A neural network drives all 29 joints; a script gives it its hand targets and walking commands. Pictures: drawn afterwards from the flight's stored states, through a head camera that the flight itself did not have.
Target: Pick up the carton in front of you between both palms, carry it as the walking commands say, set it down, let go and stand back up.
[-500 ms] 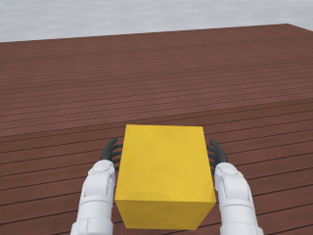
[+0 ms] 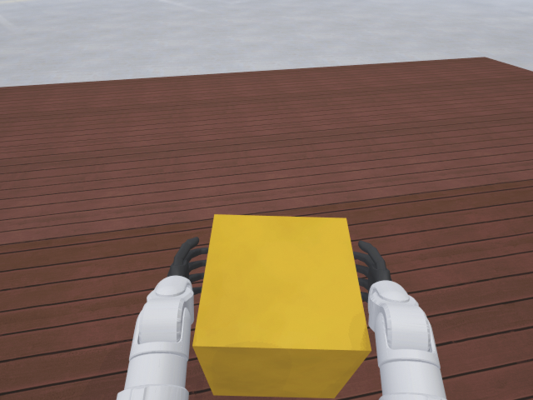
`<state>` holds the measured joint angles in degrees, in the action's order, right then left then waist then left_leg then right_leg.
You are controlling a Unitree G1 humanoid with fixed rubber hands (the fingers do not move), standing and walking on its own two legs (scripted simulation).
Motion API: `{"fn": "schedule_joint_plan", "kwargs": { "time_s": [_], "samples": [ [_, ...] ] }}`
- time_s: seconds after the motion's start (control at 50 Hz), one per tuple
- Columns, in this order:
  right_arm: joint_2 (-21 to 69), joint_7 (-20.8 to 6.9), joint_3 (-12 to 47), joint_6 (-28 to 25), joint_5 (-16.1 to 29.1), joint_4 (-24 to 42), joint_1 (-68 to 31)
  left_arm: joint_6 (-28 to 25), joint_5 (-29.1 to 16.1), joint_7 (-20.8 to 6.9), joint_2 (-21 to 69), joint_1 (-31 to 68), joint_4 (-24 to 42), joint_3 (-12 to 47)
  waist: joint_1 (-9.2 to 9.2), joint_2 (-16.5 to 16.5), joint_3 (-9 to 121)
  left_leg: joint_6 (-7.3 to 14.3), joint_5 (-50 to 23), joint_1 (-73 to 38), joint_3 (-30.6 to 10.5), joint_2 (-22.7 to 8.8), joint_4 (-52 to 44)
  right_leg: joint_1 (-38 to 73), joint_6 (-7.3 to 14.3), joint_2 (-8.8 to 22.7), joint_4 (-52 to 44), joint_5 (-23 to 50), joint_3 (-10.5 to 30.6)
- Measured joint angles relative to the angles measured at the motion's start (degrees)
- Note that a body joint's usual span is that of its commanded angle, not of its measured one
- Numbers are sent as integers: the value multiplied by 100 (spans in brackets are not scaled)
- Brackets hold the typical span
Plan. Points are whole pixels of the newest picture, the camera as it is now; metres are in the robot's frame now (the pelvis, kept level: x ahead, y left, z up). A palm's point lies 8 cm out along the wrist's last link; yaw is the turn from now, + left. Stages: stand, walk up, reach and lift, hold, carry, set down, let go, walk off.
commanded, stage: hold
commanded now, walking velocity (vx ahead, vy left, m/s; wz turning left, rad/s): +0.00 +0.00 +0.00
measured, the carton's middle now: (277, 310) +0.28 +0.00 -0.02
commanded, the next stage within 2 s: carry in 1.06 s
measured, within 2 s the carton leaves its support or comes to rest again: neither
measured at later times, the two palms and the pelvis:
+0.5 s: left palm (179, 287) +0.28 +0.15 +0.05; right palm (379, 291) +0.28 -0.15 +0.05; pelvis -0.01 +0.00 +0.00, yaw +0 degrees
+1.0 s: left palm (179, 287) +0.28 +0.15 +0.05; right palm (378, 292) +0.28 -0.15 +0.05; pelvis +0.00 +0.00 +0.00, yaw +0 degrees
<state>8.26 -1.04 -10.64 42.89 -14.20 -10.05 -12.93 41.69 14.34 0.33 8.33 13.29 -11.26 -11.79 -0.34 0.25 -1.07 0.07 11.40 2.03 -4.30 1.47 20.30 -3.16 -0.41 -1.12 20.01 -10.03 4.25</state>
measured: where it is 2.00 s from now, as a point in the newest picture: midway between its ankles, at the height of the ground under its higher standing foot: outside the picture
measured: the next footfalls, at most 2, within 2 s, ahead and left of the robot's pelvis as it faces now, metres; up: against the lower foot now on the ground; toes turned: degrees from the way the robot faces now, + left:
right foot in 1.54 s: +0.23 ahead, -0.08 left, +0.00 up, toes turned -8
left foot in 1.98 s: +0.56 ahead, +0.16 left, +0.00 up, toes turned +16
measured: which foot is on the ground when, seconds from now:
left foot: down 0.00-1.00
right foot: down 0.00-1.00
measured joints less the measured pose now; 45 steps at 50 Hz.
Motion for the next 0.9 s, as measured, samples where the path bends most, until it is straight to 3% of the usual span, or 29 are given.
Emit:
{"fn": "schedule_joint_plan", "kwargs": {
  "time_s": [0.4,0.9],
  "samples": [
    [93,-39,-332,82,-115,-321,-407,75,144,-77,90,388,-299,-360,5,-4,-148,-11,30,78,-9,7,234,-77,7,-12,238,-33,-11],
    [17,-19,-28,160,-56,-18,-80,171,107,-70,14,68,8,-47,5,-6,-117,-6,14,-67,-10,-5,34,68,10,-11,34,-14,-2]
  ]
}}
